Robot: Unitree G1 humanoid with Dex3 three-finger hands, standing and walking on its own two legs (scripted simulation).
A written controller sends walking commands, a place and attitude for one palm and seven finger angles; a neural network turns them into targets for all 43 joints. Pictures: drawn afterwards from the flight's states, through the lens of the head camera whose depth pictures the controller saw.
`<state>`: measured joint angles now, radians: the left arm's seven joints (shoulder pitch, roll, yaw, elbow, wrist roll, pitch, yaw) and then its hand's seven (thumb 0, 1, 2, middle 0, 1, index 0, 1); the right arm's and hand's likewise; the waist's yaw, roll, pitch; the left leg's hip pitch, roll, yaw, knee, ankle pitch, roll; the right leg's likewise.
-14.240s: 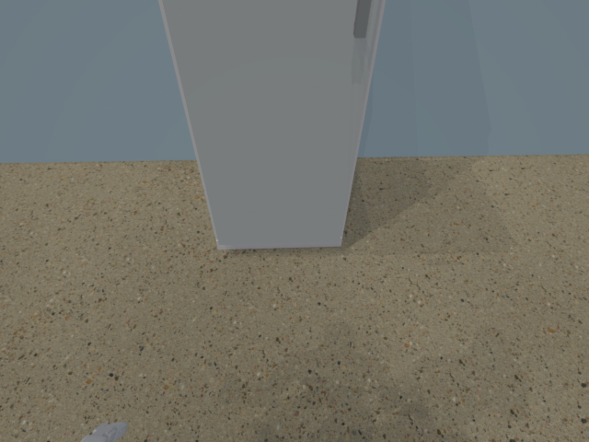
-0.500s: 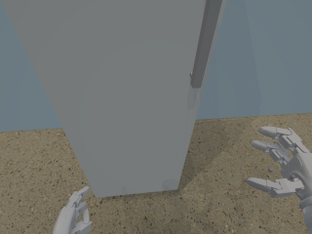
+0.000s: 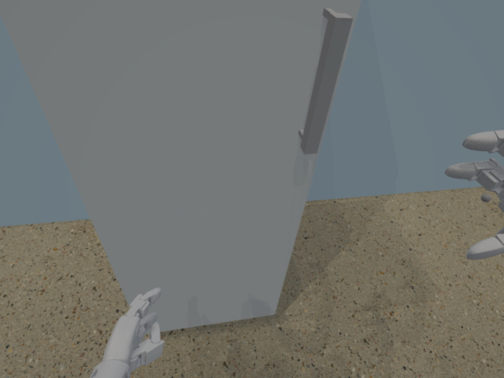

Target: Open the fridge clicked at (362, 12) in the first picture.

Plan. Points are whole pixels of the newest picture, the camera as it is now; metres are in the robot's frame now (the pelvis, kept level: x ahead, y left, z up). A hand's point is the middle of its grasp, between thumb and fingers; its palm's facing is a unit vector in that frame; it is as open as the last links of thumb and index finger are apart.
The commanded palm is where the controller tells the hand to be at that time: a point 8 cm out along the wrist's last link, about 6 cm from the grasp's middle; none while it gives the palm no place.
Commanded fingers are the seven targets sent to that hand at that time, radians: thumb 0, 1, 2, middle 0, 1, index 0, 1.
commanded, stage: raise the hand to about handle height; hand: right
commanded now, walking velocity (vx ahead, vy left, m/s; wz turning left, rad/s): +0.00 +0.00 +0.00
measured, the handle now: (317, 87) +0.50 -0.10 +0.26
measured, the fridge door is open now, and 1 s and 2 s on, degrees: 0 0 0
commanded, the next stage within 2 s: move the hooked fingers beside the handle in 0.62 s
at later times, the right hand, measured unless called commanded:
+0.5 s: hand (475, 168) +0.30 -0.26 +0.26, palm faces -0.02 +0.99 -0.16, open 14.0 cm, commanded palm +0.26 -0.31 +0.27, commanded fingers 0.00 0.50 -0.30 0.30 1.20 0.30 1.20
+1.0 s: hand (453, 155) +0.32 -0.25 +0.26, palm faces -0.06 +0.99 -0.16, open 14.0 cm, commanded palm +0.29 -0.29 +0.27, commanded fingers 0.00 0.50 -0.30 0.30 1.20 0.30 1.20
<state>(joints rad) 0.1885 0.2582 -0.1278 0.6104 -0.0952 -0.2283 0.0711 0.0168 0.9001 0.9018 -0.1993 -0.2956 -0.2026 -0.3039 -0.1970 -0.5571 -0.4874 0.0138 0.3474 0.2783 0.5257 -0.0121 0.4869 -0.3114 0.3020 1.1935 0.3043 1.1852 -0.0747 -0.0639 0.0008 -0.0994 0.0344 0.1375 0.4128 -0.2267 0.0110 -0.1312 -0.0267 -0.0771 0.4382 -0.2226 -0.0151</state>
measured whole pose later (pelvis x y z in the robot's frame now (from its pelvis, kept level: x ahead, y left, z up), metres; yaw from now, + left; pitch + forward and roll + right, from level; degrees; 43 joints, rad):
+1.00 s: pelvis +0.01 +0.00 +0.00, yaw +1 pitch -3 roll +0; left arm 0.18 0.27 -0.11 0.60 -0.10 -0.19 0.07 0.02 0.90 0.90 -0.20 -0.30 -0.20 -0.30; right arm -0.39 -0.55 -0.44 0.10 0.30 0.38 0.50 -0.01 0.50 -0.30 0.30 1.20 0.30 1.20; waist -0.05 -0.06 -0.01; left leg -0.13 0.05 0.12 0.44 -0.25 0.00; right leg -0.14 -0.01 -0.09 0.43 -0.24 -0.02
